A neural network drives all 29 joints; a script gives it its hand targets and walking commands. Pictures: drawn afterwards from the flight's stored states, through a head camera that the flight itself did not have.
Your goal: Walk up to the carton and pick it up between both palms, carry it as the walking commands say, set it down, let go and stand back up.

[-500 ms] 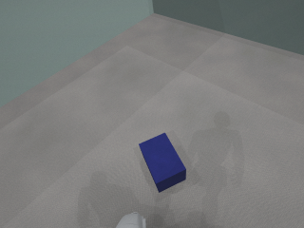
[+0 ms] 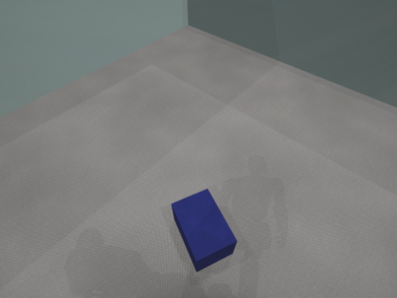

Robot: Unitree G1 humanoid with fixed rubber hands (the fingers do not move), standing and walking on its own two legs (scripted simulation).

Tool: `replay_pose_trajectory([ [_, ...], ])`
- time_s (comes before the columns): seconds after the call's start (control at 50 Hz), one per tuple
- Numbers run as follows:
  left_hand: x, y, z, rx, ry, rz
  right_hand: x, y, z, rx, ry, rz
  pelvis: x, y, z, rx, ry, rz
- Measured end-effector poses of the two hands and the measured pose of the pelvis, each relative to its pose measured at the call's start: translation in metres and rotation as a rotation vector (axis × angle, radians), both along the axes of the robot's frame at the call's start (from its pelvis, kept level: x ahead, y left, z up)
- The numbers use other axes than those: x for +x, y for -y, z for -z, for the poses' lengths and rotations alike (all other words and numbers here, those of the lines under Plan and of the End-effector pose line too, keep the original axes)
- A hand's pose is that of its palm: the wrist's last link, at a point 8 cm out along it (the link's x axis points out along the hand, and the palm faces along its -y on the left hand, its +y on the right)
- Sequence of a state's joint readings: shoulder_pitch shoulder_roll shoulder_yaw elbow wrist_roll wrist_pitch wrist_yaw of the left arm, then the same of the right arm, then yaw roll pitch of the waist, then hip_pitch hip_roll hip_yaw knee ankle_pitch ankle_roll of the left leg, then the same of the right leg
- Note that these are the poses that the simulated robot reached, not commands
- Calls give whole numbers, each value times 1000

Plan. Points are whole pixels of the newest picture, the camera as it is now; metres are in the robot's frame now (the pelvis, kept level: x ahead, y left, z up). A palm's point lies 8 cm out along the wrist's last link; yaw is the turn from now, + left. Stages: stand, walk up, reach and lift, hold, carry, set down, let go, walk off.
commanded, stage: walk up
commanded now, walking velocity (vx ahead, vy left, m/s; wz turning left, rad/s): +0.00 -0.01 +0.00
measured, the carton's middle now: (202, 229) +0.51 +0.01 -0.68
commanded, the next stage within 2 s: none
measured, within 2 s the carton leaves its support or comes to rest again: neither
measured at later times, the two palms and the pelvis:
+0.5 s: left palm out of the picture +0.01 +0.19 -0.14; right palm out of the picture -0.01 -0.23 -0.14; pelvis +0.02 -0.02 +0.01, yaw +0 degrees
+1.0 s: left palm out of the picture +0.04 +0.20 -0.13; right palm out of the picture -0.02 -0.30 -0.13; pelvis +0.03 -0.05 +0.01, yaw +6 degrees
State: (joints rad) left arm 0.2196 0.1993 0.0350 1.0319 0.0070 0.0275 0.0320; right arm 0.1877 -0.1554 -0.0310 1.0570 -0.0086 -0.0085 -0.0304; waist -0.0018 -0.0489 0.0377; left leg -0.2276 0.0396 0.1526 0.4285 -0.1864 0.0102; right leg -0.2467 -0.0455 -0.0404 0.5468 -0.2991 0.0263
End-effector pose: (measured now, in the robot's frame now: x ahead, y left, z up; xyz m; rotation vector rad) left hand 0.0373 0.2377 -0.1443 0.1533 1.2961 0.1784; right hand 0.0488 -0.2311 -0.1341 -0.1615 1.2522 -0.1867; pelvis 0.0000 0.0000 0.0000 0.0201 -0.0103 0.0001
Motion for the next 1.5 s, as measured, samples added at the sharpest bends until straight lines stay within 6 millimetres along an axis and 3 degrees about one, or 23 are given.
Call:
replay_pose_trajectory([
  [0.14,1,19,-12,4,12,5,-19,4,9,48,-55,18,7,9,-5,-13,17,1],
  [0.44,-27,44,-6,-39,-78,-37,-60,4,9,58,-194,52,17,19,-7,-16,14,-3],
  [0.86,-40,61,-4,-56,-137,-67,-51,-3,11,76,-223,51,30,24,-7,-12,3,-14],
  [0.92,-30,53,-4,-45,-123,-60,-59,17,7,19,-248,67,30,32,-5,-18,-21,-48],
  [1.02,10,41,-12,21,-5,-60,-71,81,-10,-94,-323,42,34,58,-6,-44,-38,-114],
  [1.12,30,65,-11,61,33,-85,-36,145,-5,-134,-303,-8,46,99,5,-41,-42,-160],
  [1.16,26,82,-6,79,31,-112,-10,167,5,-134,-267,-52,52,116,12,-28,-40,-172],
  [1.22,10,112,-12,67,-1,-160,47,179,6,-123,-181,-137,60,130,7,-18,-36,-206],
  [1.3,-9,146,-17,46,-31,-237,127,172,0,-81,-38,-236,71,142,0,-12,-41,-235],
  [1.38,-28,169,-13,27,-65,-306,192,147,-7,-32,88,-321,80,151,0,-21,-39,-256],
  [1.44,-40,179,-4,6,-99,-340,226,124,-13,-3,167,-369,86,155,3,-32,-33,-270],
  [1.5,-45,184,6,-14,-118,-344,240,113,-14,3,210,-395,92,156,8,-30,-24,-288],
])
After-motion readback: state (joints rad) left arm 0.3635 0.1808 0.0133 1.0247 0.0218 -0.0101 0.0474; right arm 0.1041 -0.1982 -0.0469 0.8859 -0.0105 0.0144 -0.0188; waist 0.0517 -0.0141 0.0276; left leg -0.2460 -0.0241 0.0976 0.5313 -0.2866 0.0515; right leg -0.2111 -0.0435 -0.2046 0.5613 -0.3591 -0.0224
